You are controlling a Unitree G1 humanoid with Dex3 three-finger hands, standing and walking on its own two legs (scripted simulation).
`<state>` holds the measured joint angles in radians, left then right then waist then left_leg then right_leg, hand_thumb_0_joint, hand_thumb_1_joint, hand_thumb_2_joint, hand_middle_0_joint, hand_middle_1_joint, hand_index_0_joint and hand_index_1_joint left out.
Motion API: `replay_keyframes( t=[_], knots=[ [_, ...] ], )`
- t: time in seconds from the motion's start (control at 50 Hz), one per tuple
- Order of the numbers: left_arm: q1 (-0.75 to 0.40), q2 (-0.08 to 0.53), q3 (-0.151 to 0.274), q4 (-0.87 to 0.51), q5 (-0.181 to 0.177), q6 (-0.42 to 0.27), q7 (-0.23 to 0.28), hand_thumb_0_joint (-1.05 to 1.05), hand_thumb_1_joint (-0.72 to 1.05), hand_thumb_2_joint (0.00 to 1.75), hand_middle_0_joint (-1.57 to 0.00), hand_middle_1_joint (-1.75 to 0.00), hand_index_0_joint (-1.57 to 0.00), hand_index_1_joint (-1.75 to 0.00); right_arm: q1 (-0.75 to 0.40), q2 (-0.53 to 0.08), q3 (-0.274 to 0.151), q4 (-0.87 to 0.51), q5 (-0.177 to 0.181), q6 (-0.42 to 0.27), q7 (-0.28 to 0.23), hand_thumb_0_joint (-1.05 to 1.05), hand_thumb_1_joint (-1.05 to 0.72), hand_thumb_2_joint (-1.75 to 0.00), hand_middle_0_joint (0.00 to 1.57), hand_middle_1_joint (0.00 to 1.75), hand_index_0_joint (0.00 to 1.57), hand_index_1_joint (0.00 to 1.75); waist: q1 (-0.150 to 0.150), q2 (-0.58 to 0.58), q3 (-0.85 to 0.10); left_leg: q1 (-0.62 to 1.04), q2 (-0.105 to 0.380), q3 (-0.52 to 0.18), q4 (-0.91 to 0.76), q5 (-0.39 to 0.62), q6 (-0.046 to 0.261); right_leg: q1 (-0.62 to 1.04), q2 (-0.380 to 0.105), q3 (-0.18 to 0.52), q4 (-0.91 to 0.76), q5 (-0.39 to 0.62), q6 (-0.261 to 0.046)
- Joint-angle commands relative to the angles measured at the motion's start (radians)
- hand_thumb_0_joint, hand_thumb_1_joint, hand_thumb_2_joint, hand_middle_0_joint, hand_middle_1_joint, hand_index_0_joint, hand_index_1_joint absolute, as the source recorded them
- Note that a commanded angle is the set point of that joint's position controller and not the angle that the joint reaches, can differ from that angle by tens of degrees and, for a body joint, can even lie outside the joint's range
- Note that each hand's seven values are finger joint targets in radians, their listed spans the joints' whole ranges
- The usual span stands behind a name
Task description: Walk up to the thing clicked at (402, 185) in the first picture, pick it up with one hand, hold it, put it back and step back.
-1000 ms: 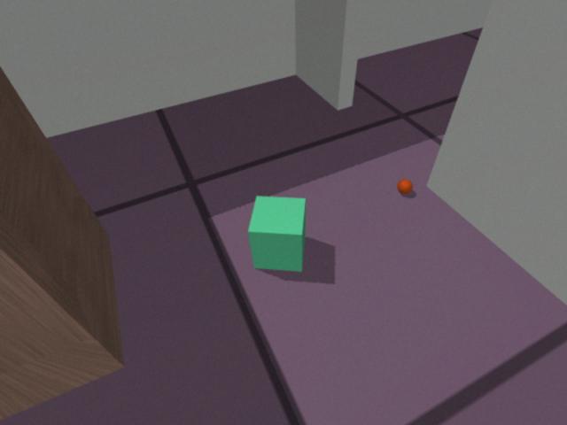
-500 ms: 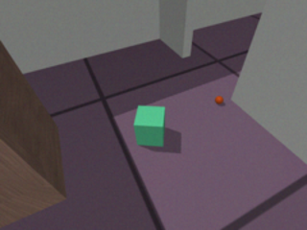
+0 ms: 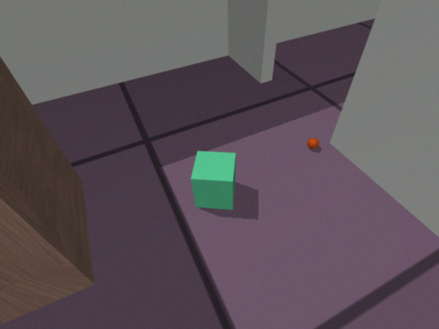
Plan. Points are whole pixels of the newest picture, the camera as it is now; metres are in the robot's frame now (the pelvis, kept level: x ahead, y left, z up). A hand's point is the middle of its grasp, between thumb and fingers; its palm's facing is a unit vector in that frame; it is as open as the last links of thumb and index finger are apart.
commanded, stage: stand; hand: left
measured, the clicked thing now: (313, 143) +1.35 -0.57 -0.74
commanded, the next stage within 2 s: walk up in 0.12 s
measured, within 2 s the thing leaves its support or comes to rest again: neither
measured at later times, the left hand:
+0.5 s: hand (143, 310) +0.21 +0.20 -0.15, palm faces -0.21 -0.87 -0.44, open 7.4 cm
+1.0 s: hand (226, 200) +0.49 +0.02 -0.15, palm faces -0.52 -0.78 -0.34, open 7.4 cm
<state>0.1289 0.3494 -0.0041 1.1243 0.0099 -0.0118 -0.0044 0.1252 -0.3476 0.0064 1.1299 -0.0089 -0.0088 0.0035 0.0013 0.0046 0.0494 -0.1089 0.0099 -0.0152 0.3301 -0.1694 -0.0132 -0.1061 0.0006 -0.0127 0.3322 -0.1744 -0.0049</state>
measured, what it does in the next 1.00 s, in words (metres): walks ahead, turning right: right foot, then left foot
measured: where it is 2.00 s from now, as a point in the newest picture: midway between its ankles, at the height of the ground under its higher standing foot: (320, 249)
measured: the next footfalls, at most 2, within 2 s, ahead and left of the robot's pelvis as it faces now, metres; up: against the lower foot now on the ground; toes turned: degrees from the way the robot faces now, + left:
right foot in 0.44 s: +0.13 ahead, -0.25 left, +0.00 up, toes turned -20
left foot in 0.76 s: +0.35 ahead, -0.06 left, +0.00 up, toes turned -15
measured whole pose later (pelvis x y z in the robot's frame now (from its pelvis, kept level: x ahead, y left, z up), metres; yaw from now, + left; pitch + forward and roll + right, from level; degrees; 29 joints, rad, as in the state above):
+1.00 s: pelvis +0.27 -0.18 -0.01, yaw -28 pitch -2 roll +1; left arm 0.23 0.45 0.06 0.87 0.01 -0.03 -0.09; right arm 0.38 -0.43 -0.06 0.87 -0.03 -0.11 0.04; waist -0.06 -0.06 0.07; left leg -0.14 0.08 0.20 0.48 -0.30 -0.01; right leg -0.52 -0.06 0.03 0.89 -0.30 -0.01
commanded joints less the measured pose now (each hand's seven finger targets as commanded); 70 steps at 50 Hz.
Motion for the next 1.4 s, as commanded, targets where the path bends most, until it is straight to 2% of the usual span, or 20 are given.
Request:
replay_keyframes(
  t=[0.0,0.08,0.1,0.16,0.4,0.42,0.46,0.56,0.7,0.72,0.74,0.76,0.78,0.86,0.98,1.04,1.1,1.14,1.24,1.38],
  knots=[
    [-0.054,0.212,0.046,-0.064,0.003,-0.018,0.010,0.00,0.90,0.90,-0.20,-0.30,-0.20,-0.30,-0.046,-0.212,-0.042,-0.065,-0.002,-0.022,-0.013,0.00,-0.90,-0.90,0.20,0.30,0.20,0.30,-0.001,0.004,-0.049,-0.016,0.109,-0.086,-0.064,0.042,0.036,-0.011,-0.128,0.104,-0.072,0.044,-0.025],
    [-0.047,0.213,0.045,-0.064,0.001,-0.020,0.012,0.00,0.90,0.90,-0.20,-0.30,-0.20,-0.30,-0.038,-0.211,-0.041,-0.063,-0.001,-0.019,-0.012,0.00,-0.90,-0.90,0.20,0.30,0.20,0.30,-0.001,-0.015,-0.054,-0.004,0.110,-0.087,-0.058,0.051,0.039,-0.016,-0.128,0.105,-0.076,0.034,-0.022],
    [-0.011,0.310,0.130,-0.179,0.037,0.001,-0.040,0.00,0.90,0.90,-0.20,-0.30,-0.20,-0.30,0.026,-0.361,-0.133,-0.142,-0.028,-0.050,-0.007,0.00,-0.90,-0.90,0.20,0.30,0.20,0.30,-0.037,-0.036,-0.108,0.185,0.129,-0.080,0.039,-0.350,0.108,-0.273,-0.060,0.163,0.034,-0.345,-0.057],
    [-0.172,0.254,0.128,-0.266,0.046,0.021,-0.081,0.00,0.90,0.90,-0.20,-0.30,-0.20,-0.30,0.106,-0.419,-0.176,-0.162,-0.026,-0.077,-0.017,0.00,-0.90,-0.90,0.20,0.30,0.20,0.30,-0.106,0.104,0.038,0.152,0.506,-0.385,-0.207,-0.480,0.267,-0.657,-0.107,0.114,0.585,-0.263,0.000],
    [0.215,0.283,0.169,-0.212,0.035,0.000,-0.125,0.00,0.90,0.90,-0.20,-0.30,-0.20,-0.30,-0.041,-0.339,-0.159,-0.275,-0.045,-0.067,0.011,0.00,-0.90,-0.90,0.20,0.30,0.20,0.30,0.097,-0.054,-0.027,-0.255,0.209,0.190,0.256,-0.443,0.133,-0.002,-0.018,-0.160,0.284,-0.109,-0.014],
    [0.348,0.341,0.193,-0.181,0.036,-0.012,-0.105,0.00,0.90,0.90,-0.20,-0.30,-0.20,-0.30,-0.025,-0.277,-0.133,-0.286,-0.043,-0.059,0.013,0.00,-0.90,-0.90,0.20,0.30,0.20,0.30,0.164,-0.263,-0.064,-0.378,0.119,0.235,0.602,-0.365,0.102,0.134,-0.030,-0.027,0.171,-0.285,-0.058],
    [0.335,0.470,0.205,-0.245,0.012,-0.025,-0.081,0.00,0.90,0.90,-0.20,-0.30,-0.20,-0.30,-0.062,-0.275,-0.114,-0.360,-0.016,-0.068,0.023,0.00,-0.90,-0.90,0.20,0.30,0.20,0.30,0.131,-0.295,0.012,-0.658,0.037,0.039,0.896,-0.420,0.024,0.066,-0.400,0.770,-0.197,-0.601,-0.272],
    [0.135,0.374,0.169,-0.316,0.003,-0.037,-0.053,0.00,0.90,0.90,-0.20,-0.30,-0.20,-0.30,0.088,-0.307,-0.123,-0.278,0.005,-0.083,0.043,0.00,-0.90,-0.90,0.20,0.30,0.20,0.30,0.014,-0.178,0.036,-0.412,0.130,-0.003,0.602,-0.296,0.038,-0.135,-0.251,0.352,-0.071,-0.313,-0.222],
    [0.055,0.306,0.133,-0.385,0.006,-0.050,-0.062,0.00,0.90,0.90,-0.20,-0.30,-0.20,-0.30,0.266,-0.297,-0.163,-0.280,-0.021,-0.103,0.041,0.00,-0.90,-0.90,0.20,0.30,0.20,0.30,-0.104,-0.031,-0.036,0.111,0.039,0.114,0.257,0.010,0.023,-0.468,-0.144,0.157,0.157,-0.273,-0.152],
    [0.074,0.254,0.115,-0.386,0.008,-0.049,-0.062,0.00,0.90,0.90,-0.20,-0.30,-0.20,-0.30,0.367,-0.336,-0.182,-0.258,-0.031,-0.110,0.027,0.00,-0.90,-0.90,0.20,0.30,0.20,0.30,-0.156,0.114,-0.081,0.281,0.058,0.048,0.208,-0.131,0.046,-0.592,-0.068,0.106,0.392,-0.250,-0.124],
    [0.110,0.172,0.095,-0.400,0.008,-0.055,-0.058,0.00,0.90,0.90,-0.20,-0.30,-0.20,-0.30,0.456,-0.416,-0.198,-0.262,-0.049,-0.121,0.015,0.00,-0.90,-0.90,0.20,0.30,0.20,0.30,-0.183,0.333,-0.110,0.337,0.303,-0.363,0.018,-0.478,0.121,-0.728,0.081,0.069,0.735,-0.337,-0.079],
    [0.156,0.233,0.101,-0.387,0.008,-0.051,-0.047,0.00,0.90,0.90,-0.20,-0.30,-0.20,-0.30,0.339,-0.442,-0.194,-0.314,-0.025,-0.125,0.014,0.00,-0.90,-0.90,0.20,0.30,0.20,0.30,-0.113,0.222,-0.078,0.199,0.465,-0.700,-0.187,-0.700,0.201,-0.722,0.063,0.140,0.875,-0.337,-0.065],
    [0.173,0.303,0.108,-0.367,0.015,-0.053,-0.042,0.00,0.90,0.90,-0.20,-0.30,-0.20,-0.30,0.228,-0.444,-0.189,-0.343,0.006,-0.125,0.014,0.00,-0.90,-0.90,0.20,0.30,0.20,0.30,-0.060,0.126,-0.013,0.070,0.502,-0.718,-0.227,-0.719,0.238,-0.688,-0.003,0.184,0.922,-0.284,-0.065],
    [0.176,0.299,0.123,-0.308,-0.003,-0.055,-0.063,0.00,0.90,0.90,-0.20,-0.30,-0.20,-0.30,0.191,-0.338,-0.144,-0.344,-0.007,-0.135,0.017,0.00,-0.90,-0.90,0.20,0.30,0.20,0.30,-0.027,0.120,0.043,-0.024,0.334,-0.199,-0.125,-0.240,0.205,-0.570,-0.099,0.129,0.730,-0.141,-0.013],
    [0.020,0.228,0.108,-0.366,-0.002,-0.047,-0.098,0.00,0.90,0.90,-0.20,-0.30,-0.20,-0.30,0.214,-0.368,-0.149,-0.349,-0.013,-0.127,0.024,0.00,-0.90,-0.90,0.20,0.30,0.20,0.30,-0.042,0.154,0.012,-0.029,0.292,0.074,-0.043,0.099,0.199,-0.386,-0.092,-0.003,0.367,-0.058,-0.019],
    [0.026,0.232,0.117,-0.346,-0.003,-0.042,-0.101,0.00,0.90,0.90,-0.20,-0.30,-0.20,-0.30,0.204,-0.379,-0.151,-0.351,-0.009,-0.109,0.024,0.00,-0.90,-0.90,0.20,0.30,0.20,0.30,-0.028,0.148,-0.020,-0.073,0.275,0.105,0.014,0.005,0.171,-0.229,-0.040,-0.072,0.294,0.001,-0.034],
    [0.250,0.312,0.157,-0.277,0.000,-0.053,-0.076,0.00,0.90,0.90,-0.20,-0.30,-0.20,-0.30,0.215,-0.304,-0.118,-0.362,-0.008,-0.094,0.024,0.00,-0.90,-0.90,0.20,0.30,0.20,0.30,0.110,-0.110,-0.139,-0.240,0.178,0.190,0.490,0.088,0.114,0.172,0.004,-0.048,0.194,-0.068,-0.067],
    [0.303,0.463,0.187,-0.313,-0.010,-0.065,-0.049,0.00,0.90,0.90,-0.20,-0.30,-0.20,-0.30,0.255,-0.273,-0.095,-0.385,0.008,-0.085,0.021,0.00,-0.90,-0.90,0.20,0.30,0.20,0.30,0.121,-0.323,-0.152,-0.604,0.020,0.087,0.882,-0.351,0.045,0.263,-0.393,0.732,-0.094,-0.414,-0.241],
    [0.135,0.337,0.145,-0.348,-0.029,-0.073,-0.035,0.00,0.90,0.90,-0.20,-0.30,-0.20,-0.30,0.290,-0.302,-0.107,-0.294,0.002,-0.067,0.028,0.00,-0.90,-0.90,0.20,0.30,0.20,0.30,0.007,-0.159,0.009,-0.455,0.144,-0.019,0.750,-0.161,0.045,-0.079,-0.222,0.319,-0.040,-0.086,-0.204],
    [0.164,0.340,0.141,-0.375,-0.008,-0.095,-0.040,0.00,0.90,0.90,-0.20,-0.30,-0.20,-0.30,0.159,-0.273,-0.118,-0.339,-0.023,-0.072,0.061,0.00,-0.90,-0.90,0.20,0.30,0.20,0.30,0.037,-0.132,0.028,-0.383,0.127,0.048,0.413,-0.071,0.008,-0.176,-0.216,0.243,-0.063,-0.220,-0.228]
  ],
)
